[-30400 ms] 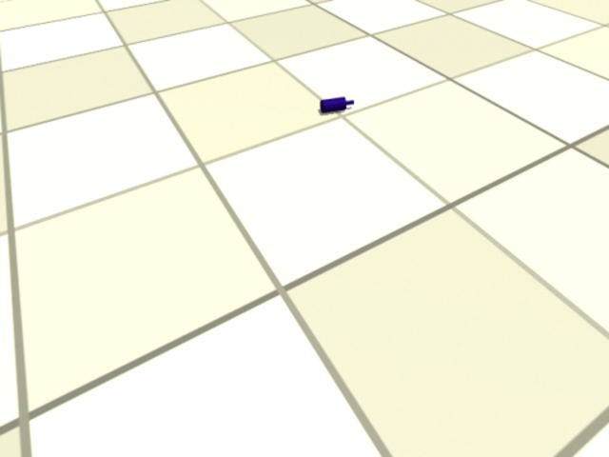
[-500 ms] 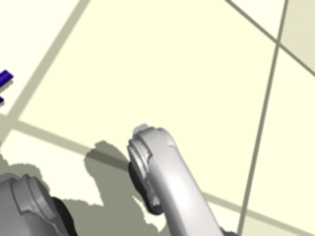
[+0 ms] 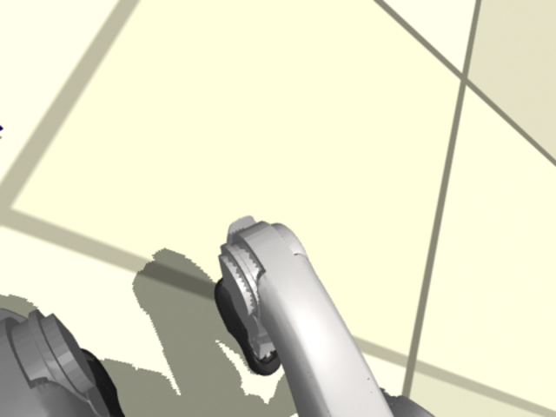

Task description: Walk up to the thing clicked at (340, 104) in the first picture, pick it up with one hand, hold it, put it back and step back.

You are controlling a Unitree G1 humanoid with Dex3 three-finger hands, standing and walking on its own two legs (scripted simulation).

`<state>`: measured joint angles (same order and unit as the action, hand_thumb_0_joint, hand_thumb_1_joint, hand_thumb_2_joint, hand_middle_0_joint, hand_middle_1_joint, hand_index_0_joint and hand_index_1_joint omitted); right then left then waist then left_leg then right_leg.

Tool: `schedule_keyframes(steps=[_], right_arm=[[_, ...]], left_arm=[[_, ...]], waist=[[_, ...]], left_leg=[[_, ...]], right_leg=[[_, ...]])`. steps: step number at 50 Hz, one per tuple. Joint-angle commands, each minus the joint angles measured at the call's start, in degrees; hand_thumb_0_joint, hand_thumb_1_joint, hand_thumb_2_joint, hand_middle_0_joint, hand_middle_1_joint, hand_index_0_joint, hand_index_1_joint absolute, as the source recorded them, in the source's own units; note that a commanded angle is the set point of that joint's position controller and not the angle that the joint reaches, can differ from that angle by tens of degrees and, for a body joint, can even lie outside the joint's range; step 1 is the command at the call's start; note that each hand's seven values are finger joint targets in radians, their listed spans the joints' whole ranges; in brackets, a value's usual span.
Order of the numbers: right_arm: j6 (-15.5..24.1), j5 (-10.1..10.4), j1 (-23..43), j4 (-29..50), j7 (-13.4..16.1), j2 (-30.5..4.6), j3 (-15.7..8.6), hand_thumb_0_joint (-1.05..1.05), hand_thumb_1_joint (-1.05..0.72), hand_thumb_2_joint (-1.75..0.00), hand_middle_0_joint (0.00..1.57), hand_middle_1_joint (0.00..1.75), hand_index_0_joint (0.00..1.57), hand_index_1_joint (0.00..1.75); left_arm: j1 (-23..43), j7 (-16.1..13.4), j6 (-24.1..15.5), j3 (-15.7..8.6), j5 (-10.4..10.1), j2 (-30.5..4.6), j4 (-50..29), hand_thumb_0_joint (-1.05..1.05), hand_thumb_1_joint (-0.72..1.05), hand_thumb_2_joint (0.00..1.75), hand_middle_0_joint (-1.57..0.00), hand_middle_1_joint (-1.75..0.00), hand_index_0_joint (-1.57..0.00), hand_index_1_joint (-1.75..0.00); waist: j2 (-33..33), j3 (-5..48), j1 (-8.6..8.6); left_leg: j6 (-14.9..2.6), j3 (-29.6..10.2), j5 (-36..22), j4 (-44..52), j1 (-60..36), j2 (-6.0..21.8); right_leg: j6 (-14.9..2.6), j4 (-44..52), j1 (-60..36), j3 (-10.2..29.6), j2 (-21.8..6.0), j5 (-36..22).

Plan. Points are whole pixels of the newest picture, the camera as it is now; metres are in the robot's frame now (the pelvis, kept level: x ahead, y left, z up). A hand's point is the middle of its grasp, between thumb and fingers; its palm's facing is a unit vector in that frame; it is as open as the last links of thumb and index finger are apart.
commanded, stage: close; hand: left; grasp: from above
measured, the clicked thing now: out of the picture +0.49 +0.29 -0.28
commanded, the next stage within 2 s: settle in 1.54 s
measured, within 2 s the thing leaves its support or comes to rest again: neither
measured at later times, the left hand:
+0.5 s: hand out of the picture +0.46 +0.30 -0.25, palm faces -0.32 -0.30 -0.90, open 13.1 cm
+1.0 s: hand out of the picture +0.46 +0.30 -0.25, palm faces -0.32 -0.31 -0.90, open 10.8 cm
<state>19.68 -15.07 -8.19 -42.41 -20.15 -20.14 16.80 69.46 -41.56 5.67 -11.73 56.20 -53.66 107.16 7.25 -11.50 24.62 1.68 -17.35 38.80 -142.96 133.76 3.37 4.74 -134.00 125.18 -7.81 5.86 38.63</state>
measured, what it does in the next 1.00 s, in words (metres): stands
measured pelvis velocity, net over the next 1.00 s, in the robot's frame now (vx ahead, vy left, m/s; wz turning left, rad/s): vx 0.00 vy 0.00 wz -0.01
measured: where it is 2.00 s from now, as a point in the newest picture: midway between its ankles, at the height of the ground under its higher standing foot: (188, 380)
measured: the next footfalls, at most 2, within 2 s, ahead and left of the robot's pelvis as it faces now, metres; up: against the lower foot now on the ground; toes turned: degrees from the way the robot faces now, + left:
none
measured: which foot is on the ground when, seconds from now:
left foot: down 0.00-1.00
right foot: down 0.00-1.00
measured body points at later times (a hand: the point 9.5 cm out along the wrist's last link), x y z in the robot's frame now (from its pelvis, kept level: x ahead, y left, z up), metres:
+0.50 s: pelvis +0.00 +0.00 +0.00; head +0.29 +0.11 +0.33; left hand +0.48 +0.31 -0.20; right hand +0.01 -0.24 -0.04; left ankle +0.07 +0.14 -0.28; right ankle +0.12 -0.13 -0.28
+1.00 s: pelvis +0.00 +0.00 +0.00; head +0.29 +0.11 +0.32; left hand +0.47 +0.31 -0.20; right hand +0.00 -0.24 -0.05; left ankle +0.07 +0.14 -0.28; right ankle +0.12 -0.13 -0.28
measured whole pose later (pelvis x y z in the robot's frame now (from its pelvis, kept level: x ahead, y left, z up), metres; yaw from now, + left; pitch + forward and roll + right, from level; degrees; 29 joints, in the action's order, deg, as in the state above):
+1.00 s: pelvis +0.00 +0.00 +0.00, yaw +0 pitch +27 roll -14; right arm 19.7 -15.0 -8.2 -39.9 -19.1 -20.9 19.1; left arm 69.6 -39.7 5.1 -10.0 54.6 -55.8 105.7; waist 8.4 -14.3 25.5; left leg 2.0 -17.9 38.6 -142.3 132.5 3.9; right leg 5.0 -133.0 124.4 -8.3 6.2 37.7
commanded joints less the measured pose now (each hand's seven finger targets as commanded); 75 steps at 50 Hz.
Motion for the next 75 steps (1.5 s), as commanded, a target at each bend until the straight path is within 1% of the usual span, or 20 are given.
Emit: schedule_keyframes(steps=[1,5,6,11,14,16,22,23,24,36,40,43,48,50,51,54,59,66,68,75], right_arm=[[-0.2,0.2,-12.6,-1.0,-0.1,-18.7,-4.1,0.0,-0.9,-0.91,0.2,0.3,0.2,0.3],[0.1,0.4,-11.9,-0.9,0.0,-19.3,-4.0,0.0,-0.91,-0.91,0.2,0.3,0.2,0.3],[0.0,0.6,-12.0,-0.6,0.1,-19.4,-4.1,0.0,-0.9,-0.9,0.2,0.3,0.2,0.3],[0.1,0.4,-13.4,-0.3,-0.2,-19.2,-3.7,0.0,-0.9,-0.9,0.2,0.3,0.2,0.3],[0.0,0.8,-14.1,-1.0,-0.2,-19.1,-3.8,0.0,-0.9,-0.9,0.2,0.3,0.2,0.3],[0.2,0.4,-13.4,-0.3,-0.3,-18.9,-3.6,0.0,-0.9,-0.9,0.2,0.3,0.2,0.3],[-0.1,0.9,-14.2,-0.4,-0.1,-19.8,-3.5,0.0,-0.9,-0.9,0.2,0.3,0.2,0.3],[-0.1,0.8,-14.1,0.1,-0.3,-19.3,-3.2,0.0,-0.9,-0.9,0.2,0.3,0.2,0.3],[-0.1,0.7,-13.7,-0.1,0.0,-19.7,-3.4,0.0,-0.9,-0.9,0.2,0.3,0.2,0.3],[0.2,0.6,-13.6,0.5,0.4,-19.5,-2.8,0.0,-0.9,-0.9,0.2,0.3,0.2,0.3],[0.3,0.1,-13.6,0.5,0.7,-20.0,-2.6,0.0,-0.9,-0.9,0.2,0.3,0.2,0.3],[0.3,0.4,-13.2,0.2,1.0,-19.6,-2.4,0.0,-0.9,-0.9,0.2,0.3,0.2,0.3],[0.0,0.3,-14.1,0.7,1.2,-19.9,-2.4,0.0,-0.9,-0.9,0.2,0.3,0.2,0.3],[0.0,0.5,-13.5,0.8,1.1,-19.9,-2.1,0.0,-0.89,-0.9,0.2,0.3,0.2,0.3],[-0.2,0.2,-13.8,0.9,1.0,-19.7,-2.1,0.0,-0.9,-0.9,0.2,0.3,0.2,0.3],[-0.3,0.4,-13.2,0.7,1.3,-19.7,-2.2,0.0,-0.89,-0.9,0.2,0.3,0.2,0.3],[0.0,0.2,-12.6,0.9,1.3,-19.8,-2.4,0.0,-0.89,-0.9,0.2,0.3,0.2,0.3],[0.1,0.5,-12.6,0.6,1.2,-20.1,-2.4,0.0,-0.89,-0.9,0.2,0.3,0.2,0.3],[0.1,0.3,-13.1,0.7,1.2,-19.6,-2.5,0.0,-0.89,-0.9,0.2,0.3,0.2,0.3],[0.1,0.5,-13.3,0.4,1.4,-20.1,-2.5,0.0,-0.89,-0.9,0.2,0.3,0.2,0.3]], left_arm=[[15.1,-2.5,0.6,1.5,0.0,-10.9,-6.0,0.0,-0.55,1.04,-0.12,-1.0,-0.09,-1.02],[15.5,-1.9,0.6,1.7,-0.6,-12.1,-6.9,0.0,-0.54,1.07,-0.14,-1.01,-0.1,-1.04],[15.2,-1.7,0.7,1.7,-0.4,-12.2,-6.8,0.0,-0.49,1.0,-0.17,-0.97,-0.14,-1.0],[15.6,-0.7,0.9,3.1,-0.7,-10.4,-8.0,0.0,-0.42,0.88,-0.21,-0.91,-0.2,-0.92],[15.5,-0.6,1.1,3.1,-1.0,-10.0,-8.2,0.0,-0.4,0.87,-0.21,-0.91,-0.2,-0.92],[15.8,-0.2,1.2,4.5,-1.5,-8.5,-8.3,0.0,-0.37,0.85,-0.24,-0.88,-0.23,-0.89],[14.8,-0.8,1.3,3.3,-1.0,-10.5,-7.4,0.0,-0.32,0.81,-0.28,-0.85,-0.27,-0.86],[15.5,-0.7,1.4,3.8,-0.8,-9.3,-8.0,0.0,-0.33,0.82,-0.27,-0.85,-0.26,-0.86],[14.7,-0.9,1.3,3.3,-0.9,-10.9,-7.4,0.0,-0.3,0.81,-0.29,-0.85,-0.28,-0.85],[14.6,-0.9,-0.1,3.3,-1.5,-10.4,-7.2,0.0,-0.12,0.73,-0.42,-0.79,-0.42,-0.78],[14.4,-1.3,-0.6,2.8,-1.7,-12.1,-7.0,0.0,-0.02,0.67,-0.49,-0.73,-0.49,-0.72],[13.9,-0.8,-0.5,2.4,-1.7,-13.3,-6.7,0.0,0.01,0.65,-0.51,-0.72,-0.51,-0.71],[14.2,-0.7,-0.6,3.3,-1.0,-12.6,-7.2,0.0,0.08,0.65,-0.58,-0.68,-0.58,-0.68],[13.9,-1.4,-0.6,2.6,-0.7,-13.3,-6.8,0.0,0.13,0.66,-0.6,-0.69,-0.61,-0.69],[14.4,-1.2,-0.5,3.1,-0.8,-12.6,-6.5,0.0,0.16,0.64,-0.63,-0.68,-0.63,-0.67],[14.7,-1.3,-0.4,2.7,-0.9,-13.3,-6.3,0.0,0.19,0.63,-0.66,-0.66,-0.66,-0.65],[14.7,-1.1,-0.2,4.3,-0.8,-11.6,-6.6,0.0,0.28,0.64,-0.73,-0.65,-0.73,-0.64],[14.8,-0.8,0.0,4.6,-0.7,-11.8,-6.7,0.0,0.35,0.61,-0.79,-0.61,-0.79,-0.61],[15.5,-0.3,-0.1,5.6,-1.1,-10.0,-7.2,0.0,0.37,0.58,-0.81,-0.59,-0.81,-0.58],[15.7,-0.3,0.1,5.3,-1.0,-10.5,-7.2,0.0,0.45,0.62,-0.88,-0.58,-0.87,-0.58]], waist=[[-30.7,36.3,3.96],[-31.4,35.3,4.08],[-30.8,35.5,3.93],[-30.7,36.3,5.04],[-32.0,36.5,4.41],[-31.0,35.5,5.29],[-30.5,35.7,4.66],[-30.4,35.2,4.92],[-30.4,35.8,4.55],[-29.3,34.9,4.93],[-28.0,34.9,5.47],[-28.8,34.0,4.75],[-29.6,35.8,5.14],[-28.8,35.2,4.58],[-29.4,34.8,5.33],[-30.0,34.0,5.23],[-29.6,32.6,5.97],[-29.6,33.7,5.66],[-30.1,33.4,6.27],[-30.4,33.9,5.82]], left_leg=[[-1.31,7.5,-10.7,13.4,-29.4,2.0],[-1.34,7.4,-9.6,13.8,-28.6,1.9],[-1.32,7.0,-9.5,14.1,-28.8,2.0],[-1.39,7.1,-10.5,13.7,-29.9,1.9],[-1.0,6.4,-11.4,14.5,-30.7,2.2],[-1.19,6.7,-10.3,14.1,-30.1,2.0],[-1.28,6.8,-10.9,14.2,-28.8,2.1],[-1.26,6.8,-11.6,13.9,-29.0,2.1],[-1.37,7.3,-10.7,13.9,-28.6,2.0],[-1.4,6.9,-10.0,13.8,-28.4,2.1],[-1.69,7.3,-8.7,13.4,-27.1,2.0],[-1.51,7.3,-7.8,13.8,-26.9,2.1],[-1.35,7.1,-10.7,13.7,-29.0,2.3],[-1.5,7.0,-10.1,13.7,-27.8,2.3],[-1.43,7.2,-10.2,13.7,-28.0,2.2],[-1.22,6.8,-9.0,14.3,-28.2,2.4],[-1.2,6.6,-8.2,14.4,-28.4,2.1],[-1.14,6.3,-8.7,14.6,-28.5,2.3],[-1.09,6.5,-8.9,14.9,-29.2,2.1],[-0.87,6.2,-9.3,15.4,-29.6,2.4]], right_leg=[[-5.19,12.6,-20.7,-8.6,1.4,-16.2],[-5.27,12.9,-20.4,-8.6,1.2,-15.1],[-5.3,12.9,-20.4,-8.7,1.3,-15.1],[-5.09,13.2,-20.9,-8.9,1.4,-16.2],[-5.36,12.6,-19.8,-9.4,1.3,-16.4],[-5.18,12.9,-20.2,-9.2,1.4,-16.1],[-5.16,13.3,-21.7,-9.1,1.6,-16.6],[-5.18,12.9,-21.0,-9.1,1.3,-17.0],[-5.11,13.6,-22.1,-8.8,1.8,-16.6],[-5.06,13.5,-21.7,-9.2,1.5,-15.7],[-4.74,14.8,-23.7,-8.2,1.8,-14.6],[-4.99,14.5,-22.6,-8.2,1.6,-13.1],[-4.98,14.1,-24.7,-8.6,1.9,-16.7],[-4.88,14.4,-23.9,-8.8,1.8,-16.1],[-4.9,14.2,-24.3,-8.6,1.8,-16.2],[-5.14,14.3,-22.9,-8.9,1.8,-14.8],[-4.91,14.3,-21.6,-9.2,1.5,-14.6],[-5.01,14.3,-21.6,-9.3,1.7,-14.9],[-5.07,14.5,-21.9,-9.2,1.6,-15.1],[-5.16,14.3,-21.5,-9.5,1.6,-15.4]])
